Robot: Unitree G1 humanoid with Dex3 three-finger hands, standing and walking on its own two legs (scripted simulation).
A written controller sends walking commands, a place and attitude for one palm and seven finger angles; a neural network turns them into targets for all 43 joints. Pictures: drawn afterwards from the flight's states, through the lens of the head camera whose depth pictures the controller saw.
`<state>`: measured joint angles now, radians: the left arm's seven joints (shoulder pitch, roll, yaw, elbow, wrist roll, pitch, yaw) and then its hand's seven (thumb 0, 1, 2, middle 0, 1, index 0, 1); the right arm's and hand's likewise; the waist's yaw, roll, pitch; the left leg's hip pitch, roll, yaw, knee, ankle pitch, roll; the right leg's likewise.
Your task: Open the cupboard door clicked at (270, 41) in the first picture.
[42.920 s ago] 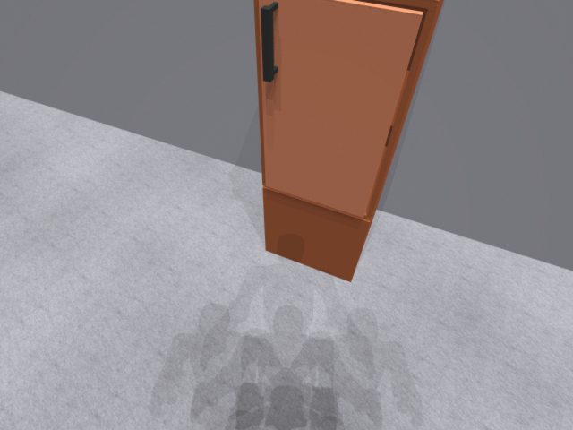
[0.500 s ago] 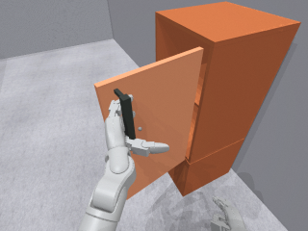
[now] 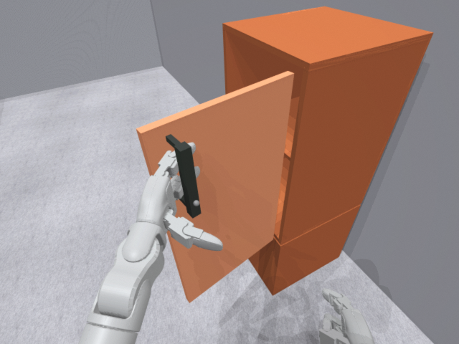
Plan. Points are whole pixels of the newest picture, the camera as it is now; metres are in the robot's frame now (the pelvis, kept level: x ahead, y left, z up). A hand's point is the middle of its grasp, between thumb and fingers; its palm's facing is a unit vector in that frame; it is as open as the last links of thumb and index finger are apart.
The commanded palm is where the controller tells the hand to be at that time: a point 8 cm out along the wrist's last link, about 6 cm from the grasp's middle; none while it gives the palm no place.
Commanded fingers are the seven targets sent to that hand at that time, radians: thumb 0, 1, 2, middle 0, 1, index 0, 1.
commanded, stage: slide the hand sideways off the handle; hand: left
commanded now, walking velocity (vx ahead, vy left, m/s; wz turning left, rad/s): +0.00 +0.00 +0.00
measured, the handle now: (183, 177) +0.35 +0.12 +0.15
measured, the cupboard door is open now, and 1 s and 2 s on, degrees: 100 100 100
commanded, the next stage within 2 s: draw the hand back to the body in 0.82 s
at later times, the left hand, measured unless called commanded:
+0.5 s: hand (166, 237) +0.23 +0.12 +0.14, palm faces +0.04 -1.00 -0.08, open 16.3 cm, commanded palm +0.20 +0.17 +0.15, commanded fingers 0.00 -0.50 0.30 -0.15 -0.30 -0.15 -0.30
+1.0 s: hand (137, 252) +0.20 +0.15 +0.14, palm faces +0.03 -1.00 -0.09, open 16.3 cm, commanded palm +0.17 +0.21 +0.15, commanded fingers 0.00 -0.50 0.30 -0.15 -0.30 -0.15 -0.30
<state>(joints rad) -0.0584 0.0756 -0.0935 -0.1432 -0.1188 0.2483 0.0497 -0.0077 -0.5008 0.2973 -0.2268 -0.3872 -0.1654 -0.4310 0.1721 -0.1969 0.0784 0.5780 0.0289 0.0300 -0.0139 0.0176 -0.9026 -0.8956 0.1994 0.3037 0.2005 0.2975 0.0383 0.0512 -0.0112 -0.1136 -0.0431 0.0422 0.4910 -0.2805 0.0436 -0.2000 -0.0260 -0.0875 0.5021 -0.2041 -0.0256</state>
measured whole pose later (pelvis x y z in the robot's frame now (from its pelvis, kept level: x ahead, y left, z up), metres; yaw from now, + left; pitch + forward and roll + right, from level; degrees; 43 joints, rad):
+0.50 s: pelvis +0.05 -0.02 +0.00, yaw +1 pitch -2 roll -1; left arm 0.52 0.19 0.02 -0.59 -0.18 0.14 -0.09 -0.01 -0.50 0.30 -0.15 -0.31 -0.15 -0.32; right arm 0.22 -0.24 0.04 0.52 0.03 -0.07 -0.04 0.02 -0.90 -0.90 0.20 0.30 0.20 0.30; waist 0.06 0.07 -0.04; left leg -0.13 0.00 0.01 0.54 -0.37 0.01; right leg -0.20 0.02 -0.12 0.53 -0.30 -0.05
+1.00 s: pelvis +0.02 -0.03 +0.00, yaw +1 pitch -4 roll -1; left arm 0.43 0.25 0.18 -0.43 -0.29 0.07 -0.23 -0.01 -0.50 0.30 -0.15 -0.30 -0.15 -0.30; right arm 0.23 -0.26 0.06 0.60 0.05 -0.23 -0.07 0.02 -0.90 -0.90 0.20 0.30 0.20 0.30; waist 0.05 0.08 -0.02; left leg -0.15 0.02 -0.01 0.57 -0.34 0.01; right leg -0.19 0.03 -0.14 0.50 -0.23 -0.06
